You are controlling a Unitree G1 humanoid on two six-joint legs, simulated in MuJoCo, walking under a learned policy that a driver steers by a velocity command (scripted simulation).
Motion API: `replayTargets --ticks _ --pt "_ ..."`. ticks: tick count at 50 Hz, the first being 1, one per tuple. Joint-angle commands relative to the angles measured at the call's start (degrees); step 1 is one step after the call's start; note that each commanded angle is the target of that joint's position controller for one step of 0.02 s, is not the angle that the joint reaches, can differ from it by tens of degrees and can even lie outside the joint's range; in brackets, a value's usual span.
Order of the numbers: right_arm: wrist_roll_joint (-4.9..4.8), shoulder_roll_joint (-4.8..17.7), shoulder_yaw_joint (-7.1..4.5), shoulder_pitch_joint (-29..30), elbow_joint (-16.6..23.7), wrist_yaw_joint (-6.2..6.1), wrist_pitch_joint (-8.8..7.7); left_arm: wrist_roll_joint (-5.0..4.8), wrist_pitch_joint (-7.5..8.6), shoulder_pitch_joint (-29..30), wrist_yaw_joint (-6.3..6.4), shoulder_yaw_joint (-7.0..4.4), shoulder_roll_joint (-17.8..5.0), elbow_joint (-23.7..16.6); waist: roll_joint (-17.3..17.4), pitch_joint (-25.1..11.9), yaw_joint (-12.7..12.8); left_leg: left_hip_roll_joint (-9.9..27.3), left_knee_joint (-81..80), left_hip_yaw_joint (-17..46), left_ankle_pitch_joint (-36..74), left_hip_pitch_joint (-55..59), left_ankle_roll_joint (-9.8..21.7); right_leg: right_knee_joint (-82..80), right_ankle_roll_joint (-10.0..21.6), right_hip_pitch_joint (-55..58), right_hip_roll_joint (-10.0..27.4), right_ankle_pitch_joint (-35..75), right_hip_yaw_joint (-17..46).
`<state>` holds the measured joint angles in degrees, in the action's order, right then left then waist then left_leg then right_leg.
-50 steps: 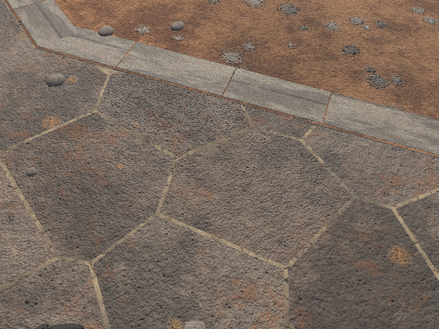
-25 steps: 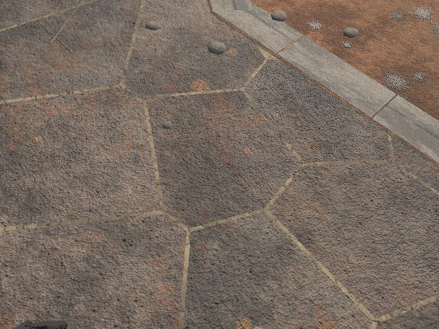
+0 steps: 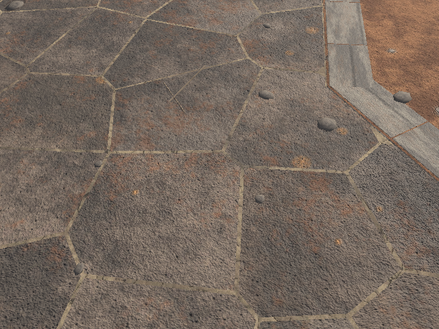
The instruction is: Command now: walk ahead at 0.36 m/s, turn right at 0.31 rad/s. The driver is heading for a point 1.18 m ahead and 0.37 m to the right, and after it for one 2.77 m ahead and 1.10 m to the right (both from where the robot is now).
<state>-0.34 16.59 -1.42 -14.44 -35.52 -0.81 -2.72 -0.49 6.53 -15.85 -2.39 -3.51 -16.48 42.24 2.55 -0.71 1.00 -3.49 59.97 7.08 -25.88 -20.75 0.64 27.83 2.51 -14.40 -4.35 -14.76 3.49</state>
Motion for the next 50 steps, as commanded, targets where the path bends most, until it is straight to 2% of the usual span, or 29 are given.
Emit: replayTargets --ticks 1,2,5,7,9,12,13,14,15,16,17,18,19,20,23,28,33,35,36,37,38,39,40,41,42,43,45,47,50 --pt "2.06 7.27 -2.41 8.37 7.31 0.26 -2.88 -0.49 -0.71 -2.03 1.05 -1.67 -8.33 -3.18 -7.06 2.74 1.12 4.26 2.09 -0.85 3.65 -23.31 -1.87 -11.02 11.64 17.94 15.93 26.05 23.38" --pt "2.23 6.03 -2.14 9.56 7.58 0.53 -2.91 -0.53 -1.38 -2.13 1.69 -1.5 -8.19 -2.88 -8.1 1.74 0.82 4.04 -2.15 -1.74 4.24 -20.51 -2.8 -10.46 10.69 16.91 14.01 33.15 20.45" --pt "1.01 2.98 -1.36 12.12 7.66 0.79 -2.31 -1.14 -3.78 -2.57 3.55 -2.7 -11.16 -2.18 -9.44 -1.0 0.43 -0.2 -13.53 -4.21 5.9 -14.14 -4.68 -8.39 9.53 13.31 10.84 40.59 17.42" --pt "0.39 3.17 -1.56 13.54 7.17 0.98 -1.9 -1.75 -5.43 -2.28 4.6 -3.42 -12.34 -2.39 -9.95 -2.54 0.28 -2.86 -19.91 -4.15 12.75 -8.26 -4.95 -7.67 7.72 9.26 9.35 38.63 17.72" --pt "0.04 3.82 -1.98 14.68 6.7 1.28 -1.63 -1.99 -6.83 -1.72 5.31 -3.63 -11.87 -2.94 -10.16 -3.0 0.13 -4.3 -25.56 -3.04 16.95 -3.03 -4.94 -6.43 5.69 6.19 8.23 34.57 19.25" --pt "-0.34 5.98 -3.18 13.09 5.61 1.26 -1.84 -1.9 -7.72 1.09 5.83 -3.77 -10.95 -4.72 -11.1 -3.41 -1.43 -2.93 -33.22 0.05 21.39 4.1 -4.09 -3.44 3.08 5.12 7.67 28.28 24.26" --pt "-0.24 6.79 -3.7 10.3 4.69 0.95 -2.06 -1.9 -7.64 3.22 5.82 -3.58 -10.2 -5.66 -10.98 -4.23 -3.28 -1.28 -37.75 0.16 26.14 8.86 -2.97 -0.34 1.78 4.16 6.5 26.97 24.37" --pt "0.52 8.11 -4.23 6.64 3.85 0.38 -2.15 -1.54 -7.43 3.36 5.55 -2.89 -7.99 -6.46 -8.75 -7.88 -4.56 3.03 -40.68 1.46 31.28 17.85 -0.76 6.68 0.07 1.8 3.89 23.01 22.66" --pt "1.29 10.66 -4.48 3.73 4.1 -0.39 -1.6 0.01 -7.43 -1.73 5.22 -1.58 -3.1 -6.61 2.75 -15.0 -2.84 16.56 -37.28 12.94 44.59 31.38 4.21 20.92 -2.33 -5.44 -1.28 -7.04 16.23" --pt "3.12 9.91 -3.86 5.26 4.23 -0.31 -0.59 -0.59 -7.46 -10.21 4.99 -1.17 -3.42 -7.3 13.34 -17.7 1.9 28.34 -38.61 30.55 46.02 34.9 13.35 30.6 -3.61 -15.72 -4.44 -28.27 11.3" --pt "2.22 7.34 -3.76 7.97 4.55 -0.28 0.11 -0.97 -7.97 -12.56 4.83 -2.52 -8.81 -5.26 10.84 -12.99 2.79 29.42 -39.11 30.1 41.11 28.66 15.54 38.32 -6.04 -17.91 1.79 -25.31 8.03" --pt "1.72 4.23 -3.02 10.07 5.22 -0.52 0.44 -1.57 -8.61 -8.27 4.89 -3.56 -12.15 -4.69 5.69 -7.45 1.09 24.08 -38.74 20.1 39.16 23.73 13.31 41.45 -7.9 -19.12 3.45 -20.37 6.32" --pt "1.55 3.94 -2.93 11.39 5.1 -0.65 0.95 -1.6 -9.2 -6.48 5.05 -4.01 -12.54 -4.65 2.48 -5.33 1.13 20.54 -39.24 13.43 35.76 19.96 11.36 42.26 -8.91 -19.1 4.58 -16.85 5.14" --pt "1.37 4.63 -3.12 12.58 4.58 -0.84 1.26 -1.36 -9.61 -5.23 5.18 -4.15 -12.28 -5.48 3.25 -3.78 1.38 18.89 -40.25 9.59 34.16 16.55 11.05 42.82 -9.57 -19.0 5.92 -14.16 3.7" --pt "1.94 5.74 -3.65 11.82 2.7 -1.31 1.33 -1.17 -9.89 -1.4 4.44 -2.66 -7.61 -8.34 5.47 -1.82 0.14 17.28 -43.84 1.28 35.31 12.2 12.71 39.6 -10.1 -18.38 7.77 -9.49 -0.48" --pt "1.44 8.53 -4.91 11.92 1.13 -0.95 1.55 -0.66 -9.82 3.62 2.8 -1.87 -6.84 -11.73 3.64 -3.76 -1.1 20.49 -45.23 -4.64 33.28 14.11 14.08 28.49 -8.51 -15.48 11.1 -3.96 -1.93" --pt "-0.23 11.52 -6.19 11.97 0.01 0.88 1.43 -0.96 -11.05 5.85 1.3 -2.4 -8.45 -13.37 4.56 -3.16 -1.2 21.81 -42.3 -10.85 30.3 13.75 10.57 15.84 -5.2 -7.71 9.95 -2.34 -6.25" --pt "-1.26 11.54 -6.41 11.65 -0.58 1.25 1.43 -0.97 -11.53 4.88 0.95 -3.12 -8.9 -13.57 3.65 -3.53 0.33 21.72 -37.13 -13.22 27.57 13.86 7.45 7.28 -2.91 -2.9 8.27 0.33 -7.78" --pt "-1.79 10.17 -6.03 9.05 -1.8 1.45 1.47 -0.42 -11.52 3.29 1.47 -3.53 -9.4 -13.04 0.91 -3.89 0.84 19.53 -31.61 -14.58 24.74 9.81 4.67 1.5 -0.96 3.84 6.28 4.01 -6.7" --pt "-0.82 7.4 -4.99 5.39 -2.86 1.92 1.55 -0.26 -11.2 -0.38 2.56 -4.87 -13.76 -12.48 -9.8 -5.16 1.3 14.51 -19.81 -18.4 15.29 0.09 -0.12 -4.25 2.64 15.35 11.1 23.58 2.52" --pt "2.01 4.73 -3.29 5.39 0.13 2.03 1.71 0.89 -10.42 1.18 3.56 -5.04 -19.15 -14.56 -25.02 -6.85 -0.39 6.67 -2.91 -18.72 -13.21 -16.69 -5.54 -4.69 14.18 21.14 27.92 39.34 23.47" --pt "1.01 8.46 -4.45 10.03 -0.58 1.25 2.3 2.49 -8.96 0.53 3.09 -3.87 -14.96 -14.84 -14.9 -10.72 4.83 6.69 7.22 -9.15 -13.81 -16.27 -5.73 -5.81 18.6 15.99 29.3 38.52 21.09" --pt "-0.62 8.83 -4.51 10.07 -1.13 0.91 2.96 2.67 -7.84 1.93 2.86 -2.37 -11.74 -13.27 -11.99 -8.82 3.37 8.01 8.39 -7.48 -9.93 -14.87 -4.73 -6.14 15.86 12.85 25.8 34.16 13.74" --pt "-0.81 7.25 -4.11 7.74 -2.69 0.53 3.39 1.92 -7.17 5.03 2.85 -1.41 -8.69 -12.06 -10.27 -7.42 1.18 8.99 5.32 -6.43 -6.33 -13.48 -4.34 -6.53 12.18 11.56 22.06 27.79 8.89" --pt "-0.2 6.82 -3.88 6.12 -4.23 0.27 3.77 1.49 -6.83 7.82 2.96 -0.22 -5.72 -11.3 -10.04 -6.48 -0.05 9.19 3.14 -5.96 -2.12 -11.11 -4.97 -6.71 10.13 10.15 20.32 27.03 5.28" --pt "-0.27 6.9 -4.0 4.01 -5.61 0.35 4.19 1.81 -6.51 9.44 3.25 0.5 -4.51 -10.55 -10.92 -5.71 -1.17 8.16 3.29 -5.62 1.41 -6.56 -5.73 -7.06 9.69 6.86 19.08 29.85 1.33" --pt "-1.22 7.9 -4.3 2.47 -5.93 0.37 4.56 2.83 -6.2 11.47 3.72 0.37 -5.15 -10.0 -11.2 -4.2 -1.75 6.87 0.71 -5.51 4.52 -4.1 -6.72 -7.92 9.4 5.68 18.35 28.65 -2.82" --pt "-1.39 8.54 -4.3 4.33 -4.49 0.25 4.86 2.57 -6.87 11.36 4.4 -0.67 -7.83 -9.35 -10.58 -2.01 -0.31 7.01 -1.94 -6.93 4.62 -6.72 -7.01 -8.66 10.07 7.74 19.83 24.87 -2.72" --pt "-1.36 7.14 -3.87 5.49 -2.45 0.55 5.62 2.28 -7.8 10.09 5.04 -1.16 -8.05 -8.02 -9.27 -0.26 1.09 8.99 -3.66 -7.39 2.59 -9.74 -7.23 -9.95 11.56 9.89 23.18 19.22 -1.49"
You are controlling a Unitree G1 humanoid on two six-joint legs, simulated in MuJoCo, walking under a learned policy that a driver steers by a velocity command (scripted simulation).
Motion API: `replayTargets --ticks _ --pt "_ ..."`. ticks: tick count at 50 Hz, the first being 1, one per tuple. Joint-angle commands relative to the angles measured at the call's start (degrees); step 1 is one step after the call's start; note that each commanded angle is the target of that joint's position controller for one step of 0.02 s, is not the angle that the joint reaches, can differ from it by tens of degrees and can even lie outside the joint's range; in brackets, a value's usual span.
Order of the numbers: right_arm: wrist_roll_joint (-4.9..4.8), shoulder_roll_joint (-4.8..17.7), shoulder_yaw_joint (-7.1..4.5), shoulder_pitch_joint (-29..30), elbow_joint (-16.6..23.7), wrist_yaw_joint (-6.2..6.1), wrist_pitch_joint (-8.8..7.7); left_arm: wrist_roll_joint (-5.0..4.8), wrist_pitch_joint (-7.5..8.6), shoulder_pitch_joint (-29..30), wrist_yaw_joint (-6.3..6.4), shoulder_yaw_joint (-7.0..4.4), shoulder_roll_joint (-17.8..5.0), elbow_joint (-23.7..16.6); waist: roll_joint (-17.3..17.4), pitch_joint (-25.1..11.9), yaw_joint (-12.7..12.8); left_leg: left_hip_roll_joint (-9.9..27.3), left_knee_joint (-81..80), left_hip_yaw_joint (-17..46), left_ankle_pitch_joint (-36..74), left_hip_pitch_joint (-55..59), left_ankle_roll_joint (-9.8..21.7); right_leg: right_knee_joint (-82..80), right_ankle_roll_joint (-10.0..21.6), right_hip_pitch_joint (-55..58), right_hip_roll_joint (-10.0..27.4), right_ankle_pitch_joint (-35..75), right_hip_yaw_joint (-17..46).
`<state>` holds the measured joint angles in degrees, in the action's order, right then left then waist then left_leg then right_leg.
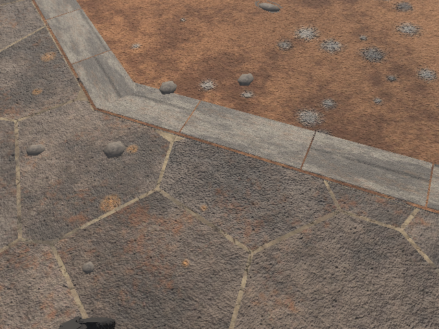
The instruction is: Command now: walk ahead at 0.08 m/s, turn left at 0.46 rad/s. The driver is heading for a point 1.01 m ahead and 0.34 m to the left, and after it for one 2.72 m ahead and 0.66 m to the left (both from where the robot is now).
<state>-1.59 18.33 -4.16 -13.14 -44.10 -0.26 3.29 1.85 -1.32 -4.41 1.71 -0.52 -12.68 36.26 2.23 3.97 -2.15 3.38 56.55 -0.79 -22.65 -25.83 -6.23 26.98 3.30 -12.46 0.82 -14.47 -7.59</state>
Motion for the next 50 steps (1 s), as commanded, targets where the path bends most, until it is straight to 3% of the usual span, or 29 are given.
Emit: replayTargets --ticks 1,3,5,9,13,18,20,21,22,23,24,25,26,27,28,29,30,32,34,36,40,42,44,45,46,47,48,49,50 --pt "-0.18 4.93 -0.94 4.23 6.71 0.24 -0.19 -0.43 0.14 -3.33 0.86 -4.67 -12.47 -1.59 -8.62 -5.85 5.46 2.94 -0.57 -0.08 -0.29 -6.0 0.09 -12.06 11.03 9.3 19.24 5.82 10.87" --pt "-0.36 5.26 -1.06 5.95 8.59 0.84 -0.43 -1.53 1.24 -5.74 0.52 -5.48 -13.87 -0.23 -9.16 -4.18 6.55 4.16 -0.59 -0.05 -0.57 -11.0 1.71 -17.84 10.48 11.77 22.15 -15.41 16.18" --pt "-0.48 4.94 -1.17 7.19 9.66 1.36 -1.12 -1.84 2.64 -7.01 0.35 -5.92 -13.79 0.94 -7.46 -2.09 6.44 5.17 -1.4 0.93 -0.4 -15.99 3.5 -20.84 9.28 15.61 23.54 -21.15 17.24" --pt "-1.16 2.6 -0.76 8.17 10.48 2.04 -2.33 -1.66 4.75 -8.35 -0.24 -6.85 -13.56 2.59 -5.26 -0.78 5.93 6.95 -3.41 1.23 2.21 -19.15 5.75 -22.65 7.43 19.95 22.92 -17.44 10.44" --pt "-1.45 0.94 0.1 10.13 11.98 2.88 -2.63 -1.88 5.41 -9.12 -1.24 -7.71 -14.93 3.88 -4.79 0.35 5.67 7.64 -5.51 -0.23 4.91 -19.01 6.63 -22.91 6.34 20.22 21.67 -13.22 2.87" --pt "-1.35 1.75 0.9 12.2 13.66 3.89 -2.23 -2.67 5.15 -9.79 -2.36 -8.15 -16.94 5.51 -5.45 2.97 4.68 7.63 -6.86 -3.41 3.9 -17.27 9.33 -21.64 4.53 20.44 20.94 -10.32 -5.62" --pt "-1.55 3.57 0.41 8.55 12.9 3.91 -1.92 -3.0 4.8 -7.84 -2.95 -8.22 -18.17 5.42 -5.88 1.7 1.38 4.64 -8.37 -7.41 1.39 -7.63 11.35 -16.48 3.15 17.23 19.01 1.33 -10.81" --pt "-1.81 5.67 -0.71 2.87 11.35 3.51 -1.85 -3.45 4.56 -6.64 -3.18 -8.37 -19.22 5.23 -6.6 -1.41 -2.39 0.59 -9.04 -11.24 0.26 2.23 12.48 -8.37 2.26 14.46 17.71 17.46 -13.48" --pt "-2.33 8.71 -2.71 -6.98 8.53 2.94 -2.06 -4.01 4.11 -4.99 -3.44 -8.22 -19.39 4.95 -5.21 -6.88 -8.74 -4.15 -12.02 -14.47 3.57 17.86 14.72 6.64 0.7 9.3 15.68 34.5 -16.32" --pt "-2.56 14.71 -5.9 -22.41 2.94 2.02 -2.04 -3.19 4.2 -3.2 -3.16 -7.06 -16.71 3.13 0.96 -9.88 -15.59 -7.12 -13.48 -9.67 3.38 39.28 18.29 31.69 -2.22 -8.83 13.32 29.14 -14.24" --pt "-2.37 21.16 -6.56 -20.3 2.0 1.78 -2.55 -1.32 5.43 -3.32 -2.68 -3.84 -5.81 0.05 19.64 -4.67 -8.38 2.2 -27.39 20.04 -12.85 41.49 23.09 55.57 -5.87 -31.69 3.7 -20.08 -7.39" --pt "-0.77 19.74 -4.6 -13.34 7.79 3.26 -5.35 -2.82 8.29 -0.46 -1.82 -3.9 -10.07 -4.88 13.4 -13.52 -4.92 11.39 -42.65 51.44 -27.9 41.13 29.11 62.57 -5.72 -39.45 -1.39 -21.61 10.01" --pt "-0.54 14.46 -3.36 -11.61 8.33 4.18 -6.92 -5.23 9.77 4.85 -1.43 -4.79 -14.84 -6.5 3.65 -8.25 -5.48 14.84 -47.56 49.82 -24.84 39.19 27.14 60.25 -4.42 -44.31 0.69 -13.58 11.57" --pt "-0.36 13.55 -3.15 -12.4 7.33 4.0 -7.64 -4.97 10.93 2.96 -1.35 -4.25 -13.77 -5.84 2.09 -5.58 -3.22 14.87 -47.14 46.28 -19.64 35.5 27.22 56.59 -2.99 -44.02 2.2 -9.35 11.81" --pt "-0.04 11.77 -2.6 -8.99 7.58 3.7 -7.92 -3.18 11.51 -0.23 -1.02 -3.99 -12.76 -3.78 0.06 -4.79 -0.23 12.29 -44.38 40.51 -13.64 29.17 25.38 51.54 -2.48 -38.88 4.7 -5.56 13.62" --pt "0.97 8.19 -1.4 -4.47 8.69 3.19 -7.96 -2.52 10.92 -5.3 -1.39 -4.22 -12.86 -1.1 0.65 -4.13 3.02 9.6 -42.83 32.35 -9.47 23.97 23.55 47.06 -2.53 -33.91 7.18 -0.05 14.1" --pt "1.73 6.46 -0.76 -2.52 9.36 2.66 -8.13 -2.7 9.86 -7.72 -2.03 -4.26 -13.09 0.46 2.85 -3.56 4.12 7.92 -43.24 27.47 -5.42 20.36 22.62 44.26 -2.84 -30.61 8.3 3.74 13.34" --pt "1.56 4.64 -0.05 -3.69 8.25 1.59 -8.78 -2.18 8.12 -6.54 -2.63 -3.92 -12.01 1.32 1.31 -1.64 3.25 4.99 -44.59 18.12 10.24 17.69 20.66 38.7 -3.71 -29.29 8.51 9.6 10.48" --pt "1.25 3.96 0.3 -7.61 6.21 0.57 -9.39 -2.08 7.4 -0.76 -3.04 -2.75 -9.26 0.0 0.87 0.93 0.97 1.85 -46.22 9.04 25.13 17.11 17.34 30.31 -3.98 -29.69 7.03 16.7 7.26" --pt "1.33 3.12 0.88 -10.36 4.57 -0.52 -9.52 -3.08 7.84 4.76 -3.93 -1.68 -7.03 -0.99 0.89 2.52 -1.42 0.4 -48.53 3.32 30.15 17.15 13.55 20.41 -3.58 -28.3 4.95 24.78 4.24" --pt "1.87 4.93 0.91 -15.24 0.96 -1.96 -9.62 -4.86 9.02 11.66 -6.55 -1.45 -5.87 -2.54 1.24 4.49 -3.68 2.54 -53.33 -2.57 36.41 23.4 8.67 5.12 -0.92 -25.24 -1.09 32.42 2.89" --pt "2.66 6.83 0.66 -14.44 0.35 -2.58 -9.16 -5.03 9.4 9.94 -7.42 -2.44 -7.75 -2.42 3.23 1.65 -1.61 3.71 -49.37 -4.55 54.77 30.6 6.19 2.49 0.74 -23.02 -4.95 31.63 0.82" --pt "4.04 9.46 -0.13 -13.05 0.46 -3.99 -8.18 -5.29 8.67 4.65 -7.46 -3.51 -9.84 -1.72 6.67 -3.41 2.45 5.37 -39.72 -6.28 81.81 36.31 3.9 5.17 1.9 -16.96 -8.68 27.11 -2.95" --pt "4.85 10.23 -0.62 -11.67 0.7 -4.92 -7.6 -5.48 7.76 -1.67 -7.14 -4.25 -11.28 -0.33 7.93 -6.15 6.24 6.38 -30.94 -6.48 95.11 36.35 3.31 7.97 2.67 -10.72 -10.04 22.96 -4.12" --pt "5.99 10.55 -0.87 -8.27 1.67 -5.37 -7.09 -5.76 6.58 -13.84 -6.4 -5.67 -14.21 2.94 7.9 -10.53 12.09 6.48 -17.27 -6.09 102.42 33.65 2.79 10.42 4.29 -0.29 -9.72 20.22 -2.92" --pt "6.18 12.91 -1.62 1.08 4.34 -5.22 -6.87 -5.49 5.7 -32.48 -5.26 -6.58 -16.2 7.86 3.89 -13.58 22.08 4.59 7.57 -6.05 96.2 21.86 2.33 6.79 7.87 16.35 -4.46 21.93 5.09" --pt "7.31 0.63 1.72 2.85 6.29 -2.83 -8.49 -4.48 5.19 -38.41 -4.44 -4.59 -14.01 12.13 -18.65 -12.13 18.47 -6.88 39.14 -2.69 2.94 -5.47 2.67 15.64 10.62 32.47 -0.44 17.27 11.32" --pt "0.36 -3.85 3.91 -5.68 10.44 -0.68 -11.13 -1.17 6.25 -29.74 -4.28 -4.52 -13.08 8.54 -25.68 -20.09 8.56 -10.88 51.74 9.47 -14.1 -25.38 2.24 4.55 22.77 41.26 9.88 -13.38 46.8" --pt "-0.86 2.31 3.64 -1.61 11.49 0.89 -13.41 -1.16 6.08 -26.64 -3.42 -4.75 -10.69 5.57 -11.36 -17.61 10.92 -7.8 43.3 12.87 -4.63 -27.31 6.98 -10.81 21.59 36.99 12.36 -29.28 56.87"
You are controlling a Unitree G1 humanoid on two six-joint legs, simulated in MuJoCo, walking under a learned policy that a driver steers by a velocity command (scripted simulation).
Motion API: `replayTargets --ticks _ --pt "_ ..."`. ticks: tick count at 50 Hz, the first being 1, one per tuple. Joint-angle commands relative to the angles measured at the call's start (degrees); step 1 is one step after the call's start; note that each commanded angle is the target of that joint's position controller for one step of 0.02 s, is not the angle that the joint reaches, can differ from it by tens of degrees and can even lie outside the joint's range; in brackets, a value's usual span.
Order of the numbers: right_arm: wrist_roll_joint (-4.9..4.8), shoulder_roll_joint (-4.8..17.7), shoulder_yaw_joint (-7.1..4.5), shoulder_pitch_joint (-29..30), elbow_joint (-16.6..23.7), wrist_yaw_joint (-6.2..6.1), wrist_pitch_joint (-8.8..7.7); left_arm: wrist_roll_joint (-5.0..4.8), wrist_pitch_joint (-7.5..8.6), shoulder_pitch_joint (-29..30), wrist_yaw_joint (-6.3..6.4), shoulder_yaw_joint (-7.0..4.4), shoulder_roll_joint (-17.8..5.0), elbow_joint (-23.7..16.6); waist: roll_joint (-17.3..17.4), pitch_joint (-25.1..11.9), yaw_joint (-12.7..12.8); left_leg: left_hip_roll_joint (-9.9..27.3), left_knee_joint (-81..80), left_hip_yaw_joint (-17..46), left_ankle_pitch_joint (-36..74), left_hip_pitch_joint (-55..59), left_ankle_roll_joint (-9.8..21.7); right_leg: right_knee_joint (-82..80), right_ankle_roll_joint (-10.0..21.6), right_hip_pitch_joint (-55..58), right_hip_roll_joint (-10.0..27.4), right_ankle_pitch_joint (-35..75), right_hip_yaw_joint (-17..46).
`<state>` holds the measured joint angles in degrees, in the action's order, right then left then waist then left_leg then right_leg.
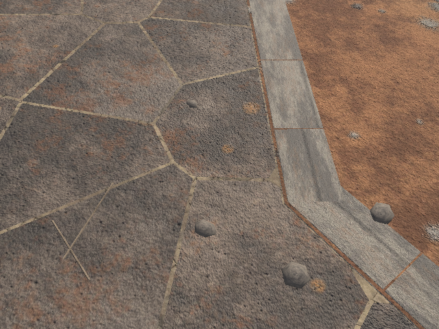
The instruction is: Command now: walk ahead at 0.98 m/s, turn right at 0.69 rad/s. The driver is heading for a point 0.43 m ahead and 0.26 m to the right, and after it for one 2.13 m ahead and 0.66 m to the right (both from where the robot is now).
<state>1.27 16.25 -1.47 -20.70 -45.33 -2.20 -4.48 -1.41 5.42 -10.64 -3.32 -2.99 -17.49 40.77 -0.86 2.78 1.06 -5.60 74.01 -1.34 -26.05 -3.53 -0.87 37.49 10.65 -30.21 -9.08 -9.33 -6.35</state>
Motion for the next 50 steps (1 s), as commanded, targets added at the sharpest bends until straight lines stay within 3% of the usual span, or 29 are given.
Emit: replayTargets --ticks 1,2,4,6,8,10,14,15,17,18,19,20,22,24,25,27,30,34,37,39,40,41,42,43,44,45,46,47,50 --pt "-3.83 6.01 0.6 9.23 13.97 3.59 -6.52 2.25 -0.12 -16.7 1.71 -1.73 -4.45 0.29 2.23 -9.11 3.45 3.34 17.5 13.09 4.04 -46.68 4.22 -25.64 11.82 43.82 22.36 -33.0 55.26" --pt "-2.25 5.04 0.92 9.2 13.33 3.71 -6.48 1.96 0.6 -11.69 1.38 -1.61 -4.28 -1.06 10.3 -3.53 -1.03 5.09 10.77 12.59 7.38 -41.7 5.03 -27.72 11.09 31.15 20.29 -29.53 53.05" --pt "-0.44 5.49 0.68 7.75 12.38 2.76 -5.09 1.91 1.05 -5.58 1.72 -1.84 -5.4 -3.13 9.2 1.81 -5.19 7.64 2.83 12.88 9.02 -34.89 2.87 -29.4 11.35 15.61 14.15 -19.48 44.94" --pt "0.01 6.2 0.53 8.76 13.24 1.56 -4.02 0.5 0.89 -5.11 2.29 -1.62 -4.55 -3.07 6.81 4.0 -5.87 9.76 -8.39 10.44 9.63 -31.1 0.2 -29.1 10.44 6.41 10.71 -11.84 37.13" --pt "1.35 3.79 1.49 16.96 16.7 1.19 -3.97 -0.6 0.76 -6.39 3.41 -1.86 -5.06 -2.56 3.62 5.52 -2.39 8.55 -23.02 6.43 19.22 -24.17 -1.99 -29.0 8.24 -1.54 6.69 -4.96 29.87" --pt "0.57 1.02 2.0 22.17 18.74 1.36 -3.97 -1.39 0.23 -9.29 3.92 -2.52 -6.46 -1.2 0.35 3.17 1.55 5.52 -34.78 4.25 31.15 -13.57 -3.37 -27.23 4.43 -5.43 4.6 -5.95 27.37" --pt "-3.33 5.14 -0.54 23.57 19.51 1.18 -4.04 -2.2 -1.17 -13.2 4.4 -2.58 -5.13 0.71 -4.25 -0.63 3.41 4.37 -46.6 9.03 30.63 -12.14 -4.62 -18.14 0.86 10.6 6.71 -10.29 33.26" --pt "-3.72 6.38 -1.39 22.16 19.17 1.21 -4.4 -1.88 -1.63 -13.26 4.42 -2.65 -4.81 0.81 -4.97 -1.77 2.21 4.38 -47.91 9.01 27.73 -11.02 -3.78 -14.15 -0.11 14.39 7.66 -6.37 34.13" --pt "-4.02 9.95 -4.03 4.29 16.11 1.17 -4.85 -0.01 -2.1 -10.27 3.66 -2.09 -3.7 -0.81 -5.05 -13.7 -8.33 8.63 -43.25 9.93 19.18 8.46 0.34 8.15 -4.18 13.38 6.38 7.17 30.09" --pt "-3.54 13.56 -4.86 -8.5 13.9 0.82 -4.09 2.25 -1.94 -12.17 3.32 0.08 3.1 -2.68 6.05 -23.98 -10.73 19.61 -41.69 23.61 5.45 26.32 3.46 28.95 -5.21 3.02 3.75 -14.2 23.85" --pt "-1.34 17.62 -5.41 -7.5 11.98 2.29 -3.76 -2.8 -0.98 -19.76 2.98 1.57 4.3 -6.28 33.96 -28.98 -4.14 32.76 -55.96 60.82 -21.49 34.76 13.74 45.18 -6.84 -16.28 3.46 -22.64 18.54" --pt "-1.16 10.8 -4.65 -2.68 14.35 2.19 -3.09 -3.69 -1.72 -15.81 3.87 0.87 -1.08 -4.15 21.49 -19.4 -6.53 29.71 -58.75 58.14 -30.59 28.22 11.93 50.07 -7.5 -22.25 9.09 -15.93 16.71" --pt "-0.74 7.05 -3.69 -0.8 12.6 1.74 -2.08 -0.49 -2.42 -4.1 3.59 0.0 -3.97 -5.74 1.6 -6.38 -8.05 23.85 -57.7 35.21 -5.28 13.83 8.23 47.75 -7.55 -21.19 12.38 -9.5 12.95" --pt "-0.15 4.63 -3.03 2.09 9.92 1.82 -2.18 -0.37 -2.96 -1.01 2.79 -0.36 -2.63 -7.8 2.98 -0.84 -5.02 19.72 -59.16 22.79 7.71 4.21 7.48 42.56 -7.32 -17.65 16.06 -7.11 13.36" --pt "-0.67 3.47 -2.73 2.81 8.82 2.04 -2.39 -1.3 -3.53 -1.85 2.42 -0.22 -1.68 -8.69 6.68 -0.6 -3.52 19.81 -59.92 19.94 9.82 2.38 7.61 41.79 -7.32 -17.33 17.1 -6.91 13.24" --pt "-1.73 2.64 -2.7 3.25 6.8 2.35 -2.58 -1.46 -4.44 -0.67 1.9 0.3 -0.41 -9.77 5.95 1.13 -2.39 19.64 -61.4 13.98 15.96 0.46 7.99 40.69 -7.56 -19.6 18.49 -5.89 12.61" --pt "-1.02 5.61 -3.32 5.53 5.74 1.92 -2.74 -0.71 -4.18 2.21 1.3 0.76 -0.83 -11.17 3.62 3.92 -1.07 18.89 -64.89 4.69 23.16 -3.08 7.85 32.98 -8.78 -19.8 18.5 2.28 11.4" --pt "-0.83 8.66 -3.66 1.58 3.09 1.39 -2.67 -0.41 -3.1 11.2 -0.43 0.94 -1.62 -12.91 -0.21 7.9 -4.55 17.01 -67.31 -5.93 32.17 0.66 4.56 15.93 -7.15 -17.08 15.99 13.06 4.44" --pt "-0.86 12.97 -4.12 -3.4 1.13 0.85 -2.03 -0.6 -2.09 14.48 -1.58 0.55 -2.07 -14.23 3.2 4.47 -3.89 17.95 -61.88 -9.43 69.68 3.79 2.28 7.03 -3.7 -3.04 8.53 11.58 -2.84" --pt "-1.42 15.88 -4.21 -4.36 -0.24 0.39 -1.11 -0.55 -2.34 6.46 -1.17 -1.17 -4.65 -13.42 8.2 -1.14 3.38 21.63 -49.75 -8.18 92.47 7.07 4.95 5.54 -0.41 8.25 4.47 3.03 -1.72" --pt "-1.14 16.2 -3.94 -1.61 -0.08 0.58 -0.63 -0.81 -3.05 -5.81 -0.08 -3.32 -8.51 -10.23 9.22 -6.93 10.53 22.06 -37.98 -7.12 93.82 4.1 6.38 3.06 1.93 21.8 4.68 1.95 0.85" --pt "-1.56 15.62 -3.52 2.77 0.45 0.55 -0.56 -1.05 -3.91 -19.74 1.48 -5.0 -11.23 -6.16 6.72 -10.46 18.59 18.14 -17.97 -7.76 78.23 -8.17 5.59 -4.28 3.59 41.09 8.13 5.6 6.61" --pt "-0.68 2.37 -0.09 -8.21 2.23 1.91 -1.48 0.63 -3.26 -17.12 2.16 -4.34 -15.31 -4.9 -14.12 -17.02 5.06 7.51 7.47 -3.37 -4.73 -31.96 4.68 -0.8 7.11 61.24 22.85 -2.31 30.44" --pt "-4.72 6.3 -0.02 -7.9 1.61 2.28 -3.76 1.9 -2.3 -19.08 2.13 -3.53 -10.59 -6.61 -9.62 -29.17 9.04 4.5 14.12 11.49 -4.54 -35.64 7.11 -13.26 11.26 61.26 30.28 -22.11 50.92" --pt "-6.82 9.48 -1.27 2.31 3.99 2.08 -4.21 2.22 -1.24 -18.11 1.75 -2.92 -8.11 -4.92 -2.78 -17.62 10.18 6.5 13.43 10.8 0.4 -39.52 7.01 -20.3 8.1 51.48 28.65 -24.2 46.11" --pt "-6.84 7.74 -0.8 5.52 5.95 1.85 -4.3 1.71 -0.29 -14.0 1.51 -2.71 -7.58 -3.75 1.81 -7.55 6.56 9.15 8.34 10.09 5.68 -40.8 6.78 -23.33 6.78 40.37 27.79 -21.15 39.86" --pt "-5.4 6.27 -0.76 5.55 4.88 1.62 -3.57 2.08 0.52 -9.35 1.35 -2.05 -5.03 -3.5 4.37 -3.27 3.19 11.96 5.23 9.88 9.73 -38.86 5.9 -24.31 4.96 32.08 26.04 -16.9 33.91" --pt "-4.92 6.0 -1.16 1.98 3.43 1.79 -2.05 3.17 1.15 -6.35 1.17 -1.34 -1.99 -3.4 2.6 -1.28 -0.07 14.06 3.96 10.46 13.36 -35.32 5.19 -25.18 3.5 25.87 24.07 -12.82 27.45" --pt "-4.74 3.2 -1.3 -1.07 1.35 2.17 1.69 1.96 2.26 -4.22 0.79 -1.12 0.36 -0.99 -0.52 1.35 -3.22 17.06 0.88 10.23 16.41 -33.4 3.24 -28.38 -0.75 17.3 21.06 -2.33 13.17"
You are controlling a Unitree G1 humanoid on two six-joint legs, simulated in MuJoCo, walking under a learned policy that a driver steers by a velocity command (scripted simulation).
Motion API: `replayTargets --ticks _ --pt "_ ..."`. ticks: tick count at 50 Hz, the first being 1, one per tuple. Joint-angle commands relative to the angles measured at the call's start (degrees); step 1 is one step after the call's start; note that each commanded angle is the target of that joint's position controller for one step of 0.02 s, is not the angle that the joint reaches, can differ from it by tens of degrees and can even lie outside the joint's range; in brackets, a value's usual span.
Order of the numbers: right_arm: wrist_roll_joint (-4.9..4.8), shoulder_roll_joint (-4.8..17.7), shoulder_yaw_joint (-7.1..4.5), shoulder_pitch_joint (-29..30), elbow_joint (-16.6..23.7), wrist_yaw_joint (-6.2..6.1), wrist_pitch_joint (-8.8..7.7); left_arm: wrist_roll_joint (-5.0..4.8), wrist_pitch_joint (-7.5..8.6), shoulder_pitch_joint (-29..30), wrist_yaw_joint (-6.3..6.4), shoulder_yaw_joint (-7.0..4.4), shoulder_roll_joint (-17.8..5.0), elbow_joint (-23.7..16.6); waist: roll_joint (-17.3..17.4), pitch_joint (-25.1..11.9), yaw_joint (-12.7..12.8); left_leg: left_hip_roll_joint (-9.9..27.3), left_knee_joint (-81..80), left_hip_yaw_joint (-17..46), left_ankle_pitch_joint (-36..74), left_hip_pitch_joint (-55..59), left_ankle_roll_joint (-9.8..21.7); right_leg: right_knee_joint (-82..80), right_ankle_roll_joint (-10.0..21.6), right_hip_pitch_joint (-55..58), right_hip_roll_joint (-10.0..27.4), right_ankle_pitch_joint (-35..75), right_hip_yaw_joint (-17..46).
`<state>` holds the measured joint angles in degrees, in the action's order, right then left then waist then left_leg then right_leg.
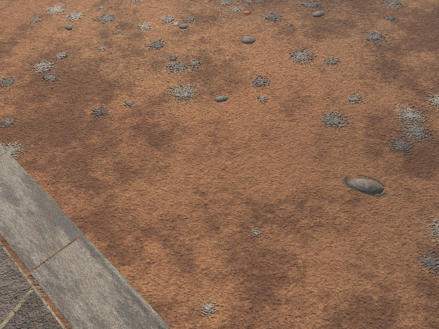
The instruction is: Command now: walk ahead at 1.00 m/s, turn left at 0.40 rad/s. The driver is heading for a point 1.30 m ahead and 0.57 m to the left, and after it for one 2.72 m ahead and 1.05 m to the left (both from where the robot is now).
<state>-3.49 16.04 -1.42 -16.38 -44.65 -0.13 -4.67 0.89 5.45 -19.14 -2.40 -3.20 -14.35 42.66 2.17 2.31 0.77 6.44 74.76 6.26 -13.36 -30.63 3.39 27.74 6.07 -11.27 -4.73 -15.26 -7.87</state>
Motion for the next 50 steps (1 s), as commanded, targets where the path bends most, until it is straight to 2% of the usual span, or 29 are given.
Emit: replayTargets --ticks 1,4,8,10,12,13,14,15,16,17,18,19,20,21,23,26,28,32,33,35,36,37,38,39,40,41,44,47,50 --pt "0.24 2.86 -1.24 -3.56 1.06 0.07 2.38 -0.17 2.46 4.46 0.09 -1.14 -3.51 -2.35 -3.38 3.32 -2.65 4.96 -1.03 2.32 6.3 -8.24 -1.67 -19.67 2.58 -2.82 15.79 7.52 10.55" --pt "0.76 2.59 -1.08 3.12 3.65 0.49 1.86 0.63 3.05 4.11 1.26 -1.14 -4.12 -1.42 -3.7 6.05 -1.16 2.59 -12.26 -1.06 18.0 -10.43 -2.35 -21.92 -0.49 -3.62 11.44 16.99 0.47" --pt "1.24 1.66 -0.55 10.6 5.9 2.84 0.29 0.16 2.86 -0.27 3.08 -1.09 -6.79 0.37 -0.81 6.93 1.7 -1.14 -28.99 -9.18 28.94 -8.61 -0.17 -22.27 -4.23 4.82 11.99 28.78 -5.38" --pt "1.08 2.97 -1.08 12.21 7.66 4.33 -0.23 0.24 1.72 -1.46 4.05 -1.49 -9.78 0.76 -3.41 5.05 0.95 -5.13 -34.91 -14.05 27.09 -5.51 1.8 -17.08 -6.39 12.47 13.38 50.51 -6.76" --pt "0.12 5.91 -2.6 6.16 7.68 4.67 0.55 0.22 -0.36 -0.28 5.37 -2.5 -13.82 0.14 -9.02 -0.76 -4.08 -9.62 -33.86 -17.85 19.95 2.18 3.28 -5.75 -7.17 18.64 15.6 76.11 -6.94" --pt "-0.09 8.77 -3.96 -2.3 6.22 4.34 1.77 -0.1 -1.29 2.71 5.58 -3.1 -15.64 -0.72 -11.43 -4.43 -9.42 -10.75 -31.41 -17.45 14.21 10.74 4.83 4.11 -6.61 17.74 17.17 85.1 -6.32" --pt "0.33 13.49 -6.2 -17.32 2.5 3.53 3.32 -0.14 -1.45 7.69 5.16 -3.21 -16.03 -2.33 -10.96 -9.84 -17.05 -9.99 -29.89 -12.99 10.65 27.34 7.55 20.19 -5.45 10.33 17.37 83.78 -4.35" --pt "0.34 14.59 -6.94 -26.53 -0.29 2.09 4.51 -1.58 -0.5 12.52 3.58 -2.33 -12.41 -2.7 -2.65 -9.53 -21.72 -7.43 -36.51 -7.17 13.47 39.7 10.05 45.91 -5.61 -1.4 9.58 47.93 -5.14" --pt "2.65 13.51 -5.71 -21.85 -0.65 2.3 4.06 -0.8 2.25 8.12 1.72 1.38 1.44 -6.22 22.04 -5.65 -10.32 -4.53 -36.31 9.88 11.32 47.77 16.56 70.83 -7.34 -27.36 -2.61 -18.12 3.06" --pt "4.69 10.47 -4.15 -14.23 3.73 2.47 1.97 -2.83 4.67 2.41 0.8 2.73 0.58 -9.91 19.33 -16.19 -4.69 5.95 -51.0 40.36 -18.3 52.25 25.45 75.34 -4.99 -39.38 -2.42 -18.58 16.27" --pt "3.97 7.23 -4.1 -13.75 5.51 2.5 1.03 -3.36 5.8 10.02 0.53 1.65 -6.15 -11.02 5.38 -11.73 -7.77 6.36 -61.29 44.4 -28.41 46.09 21.12 67.54 -1.44 -38.77 0.63 -11.92 17.52" --pt "3.63 7.26 -3.93 -10.39 5.75 2.88 0.0 -3.34 5.87 12.04 0.8 1.22 -6.51 -12.01 -6.1 -5.08 -3.34 5.99 -63.78 42.78 -29.17 35.56 18.23 58.81 -0.64 -36.76 2.94 -7.06 17.04" --pt "3.32 7.42 -3.94 -5.8 7.02 3.05 -0.89 -1.79 5.26 10.96 1.36 1.45 -5.68 -11.09 -10.04 -2.12 0.04 4.26 -63.12 40.02 -24.49 26.58 18.08 53.22 -1.58 -32.51 5.01 -4.7 17.79" --pt "3.37 8.11 -4.04 -2.2 8.23 2.55 -1.19 -0.66 4.37 9.46 1.75 1.25 -5.83 -10.46 -9.36 -0.19 2.04 1.24 -62.88 35.67 -18.52 19.65 18.12 49.88 -3.3 -28.82 6.19 -3.37 18.51" --pt "2.73 7.09 -3.69 -0.2 8.86 1.57 -1.11 -0.32 2.74 8.66 2.72 0.51 -7.76 -9.89 -7.22 1.6 3.23 -3.0 -63.61 26.63 -9.58 12.5 17.03 41.18 -6.23 -24.73 8.41 -2.26 17.41" --pt "1.35 6.33 -3.48 -1.71 7.77 -0.43 -0.56 0.99 2.11 19.82 3.24 1.66 -4.33 -14.13 -4.18 4.41 -1.14 -8.77 -62.8 15.86 1.26 2.97 14.35 20.71 -9.62 -17.61 6.93 9.5 12.53" --pt "1.03 7.71 -4.12 -3.42 6.64 -0.94 0.3 0.05 2.07 24.38 2.93 2.05 -1.96 -16.03 -0.42 2.49 -4.53 -10.58 -61.43 14.08 -0.08 0.39 11.12 9.4 -10.81 -9.6 3.81 18.58 10.16" --pt "0.32 6.67 -4.49 -5.87 5.0 -1.26 0.89 -3.18 2.79 24.61 2.71 -0.53 -6.81 -16.47 4.09 -0.79 -5.4 -7.91 -53.81 20.59 -3.59 13.63 8.25 -0.47 -11.29 -6.92 3.32 18.91 14.96" --pt "0.52 6.47 -4.63 -5.52 5.02 -1.29 1.12 -3.51 3.19 22.7 2.69 -1.33 -8.21 -16.0 4.88 -1.92 -3.87 -6.89 -50.27 21.5 1.07 17.05 7.43 -1.24 -10.38 -5.45 3.53 16.6 14.93" --pt "2.5 5.36 -4.05 -1.53 7.05 -0.4 1.41 -3.83 3.53 3.23 3.07 -3.83 -11.83 -12.18 4.86 -14.14 7.32 -8.61 -27.99 17.17 15.51 15.16 3.48 3.58 -6.71 15.74 7.4 9.64 15.26" --pt "4.62 -1.6 -1.68 -3.03 8.9 0.19 1.34 -3.11 2.81 -9.52 3.46 -4.06 -14.87 -10.08 -6.5 -23.94 9.61 -11.58 -7.14 11.71 -9.57 3.39 2.43 5.42 -4.53 34.67 17.45 -5.63 28.62" --pt "-0.94 -2.77 -0.43 -12.3 12.2 0.41 0.6 -0.31 2.93 -7.83 1.97 -4.38 -18.67 -9.01 -36.2 -27.95 1.84 -12.72 8.88 6.74 -19.21 -16.12 0.77 -10.39 5.94 42.6 30.88 -32.87 67.12" --pt "-1.64 2.98 -1.08 -8.62 9.72 -0.48 1.34 -0.4 2.33 -2.24 2.07 -3.42 -11.59 -11.54 -23.73 -18.42 4.36 -7.0 13.31 4.54 -11.83 -21.63 0.21 -13.26 4.88 35.9 28.4 -42.37 64.48" --pt "0.34 6.41 -1.83 -1.29 10.71 -0.34 1.64 -0.87 1.63 -0.81 2.61 -2.68 -8.54 -10.99 -14.28 -10.72 6.05 -5.92 12.83 1.8 -7.5 -22.39 0.06 -12.44 2.85 28.43 25.75 -31.32 52.17" --pt "2.06 6.23 -2.03 3.18 11.45 -0.16 1.91 -0.34 1.18 -0.92 2.67 -2.55 -8.58 -9.59 -3.29 -6.43 5.9 -3.81 10.7 0.69 -5.65 -19.41 0.09 -11.87 1.42 21.25 22.92 -17.59 42.2" --pt "2.68 5.52 -2.21 5.61 12.94 0.27 1.81 0.04 1.13 0.21 2.69 -2.43 -8.4 -8.09 -2.63 -3.03 4.39 -1.75 7.09 1.14 -3.62 -18.08 0.19 -11.85 1.56 15.71 21.21 -9.07 35.86" --pt "0.99 3.71 -2.38 6.93 14.91 1.07 3.43 -0.59 1.24 3.46 2.51 -0.94 -3.44 -4.58 -6.64 1.67 0.74 1.39 1.93 0.04 -6.02 -15.1 -0.88 -11.76 0.92 7.42 18.0 18.49 20.08" --pt "2.21 2.93 -1.67 9.01 16.74 1.73 3.51 -0.98 0.88 8.06 3.23 -2.06 -8.21 -3.21 -6.42 3.58 -1.61 0.75 -11.29 -3.77 0.36 -12.69 -3.27 -14.39 1.7 1.45 17.91 33.79 10.43" --pt "2.78 2.39 -1.42 11.72 15.76 3.31 2.27 -1.26 0.6 7.28 4.13 -2.74 -12.05 -1.74 -4.22 0.51 -0.24 -3.6 -30.59 -8.12 16.03 0.71 -2.6 -13.87 -0.39 -0.23 14.25 36.93 2.99"
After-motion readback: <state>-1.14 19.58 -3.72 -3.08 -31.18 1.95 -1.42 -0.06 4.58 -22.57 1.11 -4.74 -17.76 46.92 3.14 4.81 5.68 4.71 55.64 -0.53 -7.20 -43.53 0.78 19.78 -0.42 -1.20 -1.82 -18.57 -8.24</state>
